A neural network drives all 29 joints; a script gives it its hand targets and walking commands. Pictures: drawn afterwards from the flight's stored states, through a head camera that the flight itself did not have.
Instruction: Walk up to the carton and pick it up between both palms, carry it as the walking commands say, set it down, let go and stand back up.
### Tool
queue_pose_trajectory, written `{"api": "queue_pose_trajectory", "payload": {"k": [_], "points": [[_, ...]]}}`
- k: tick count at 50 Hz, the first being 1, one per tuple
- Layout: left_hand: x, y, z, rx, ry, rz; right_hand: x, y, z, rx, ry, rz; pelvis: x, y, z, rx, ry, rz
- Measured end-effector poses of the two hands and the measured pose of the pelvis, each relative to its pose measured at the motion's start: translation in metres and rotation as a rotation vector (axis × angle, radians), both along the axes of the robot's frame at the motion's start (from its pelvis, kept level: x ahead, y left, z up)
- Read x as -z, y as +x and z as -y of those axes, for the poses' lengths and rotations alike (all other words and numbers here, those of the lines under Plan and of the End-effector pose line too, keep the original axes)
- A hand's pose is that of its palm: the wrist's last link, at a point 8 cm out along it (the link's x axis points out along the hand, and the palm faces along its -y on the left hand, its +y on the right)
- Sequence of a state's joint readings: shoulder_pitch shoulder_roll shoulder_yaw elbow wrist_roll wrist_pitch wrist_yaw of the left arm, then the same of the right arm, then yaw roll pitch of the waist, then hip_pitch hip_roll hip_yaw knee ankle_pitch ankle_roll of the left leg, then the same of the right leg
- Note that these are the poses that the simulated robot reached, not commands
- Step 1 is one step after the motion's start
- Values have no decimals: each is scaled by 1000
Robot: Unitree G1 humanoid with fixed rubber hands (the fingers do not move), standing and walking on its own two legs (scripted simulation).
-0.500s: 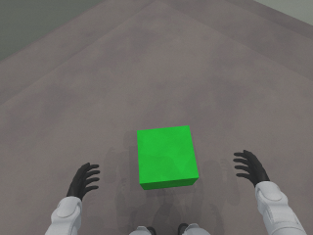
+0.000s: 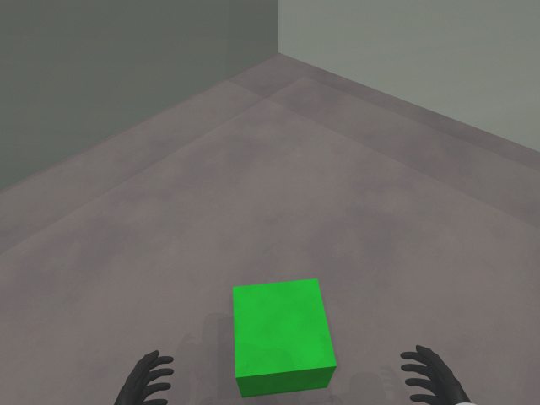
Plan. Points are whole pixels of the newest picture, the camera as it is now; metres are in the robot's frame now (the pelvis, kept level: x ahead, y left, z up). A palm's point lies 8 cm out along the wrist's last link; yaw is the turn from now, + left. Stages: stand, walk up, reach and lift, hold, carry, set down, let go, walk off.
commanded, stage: let go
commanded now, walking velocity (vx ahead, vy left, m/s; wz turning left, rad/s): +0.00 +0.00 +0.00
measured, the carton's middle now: (280, 337) +0.46 -0.01 -0.65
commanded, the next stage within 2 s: stand in 0.26 s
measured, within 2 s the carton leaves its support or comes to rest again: neither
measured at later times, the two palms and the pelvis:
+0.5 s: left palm out of the picture +0.15 +0.29 -0.08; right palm out of the picture +0.15 -0.28 -0.07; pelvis +0.01 +0.01 +0.00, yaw +0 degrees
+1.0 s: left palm out of the picture +0.11 +0.29 -0.10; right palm out of the picture +0.11 -0.27 -0.09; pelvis +0.01 +0.01 +0.00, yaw +0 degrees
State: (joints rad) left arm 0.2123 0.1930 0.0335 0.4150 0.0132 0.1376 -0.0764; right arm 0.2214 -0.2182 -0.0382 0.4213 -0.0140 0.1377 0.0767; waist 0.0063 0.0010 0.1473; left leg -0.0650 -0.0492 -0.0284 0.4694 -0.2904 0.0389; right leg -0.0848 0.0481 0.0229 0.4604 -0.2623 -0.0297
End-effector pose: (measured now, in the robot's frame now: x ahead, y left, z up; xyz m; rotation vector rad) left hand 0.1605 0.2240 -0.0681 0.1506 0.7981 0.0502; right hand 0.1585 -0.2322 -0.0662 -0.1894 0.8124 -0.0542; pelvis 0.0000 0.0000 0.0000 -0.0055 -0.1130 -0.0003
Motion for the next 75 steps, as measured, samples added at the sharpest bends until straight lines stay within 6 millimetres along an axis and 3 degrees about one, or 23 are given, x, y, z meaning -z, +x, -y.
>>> {"api": "queue_pose_trajectory", "payload": {"k": [13, 22, 27, 42, 61, 75], "points": [[-2, 5, -7, -8, 45, -25, 0, -1, 1, 38, -10, 18, 1, 3, -4, 1, -6, 24], [8, -7, -59, -95, 153, -16, 4, -10, 39, 99, -130, 11, 2, 12, -7, 2, -5, -64], [14, -16, -72, -107, 185, -64, 6, -13, 49, 117, -164, -18, 1, 15, -8, 2, -7, -79], [31, -31, -65, -103, 172, -161, 21, -30, 40, 130, -151, -112, -2, 16, -12, 3, -4, -78], [38, -73, -74, -121, 185, -262, 29, -72, 46, 153, -164, -211, -6, -2, -12, 6, 0, -56], [40, -95, -78, -125, 190, -303, 31, -90, 49, 158, -170, -244, -7, -13, -12, 7, 2, -54]]}}
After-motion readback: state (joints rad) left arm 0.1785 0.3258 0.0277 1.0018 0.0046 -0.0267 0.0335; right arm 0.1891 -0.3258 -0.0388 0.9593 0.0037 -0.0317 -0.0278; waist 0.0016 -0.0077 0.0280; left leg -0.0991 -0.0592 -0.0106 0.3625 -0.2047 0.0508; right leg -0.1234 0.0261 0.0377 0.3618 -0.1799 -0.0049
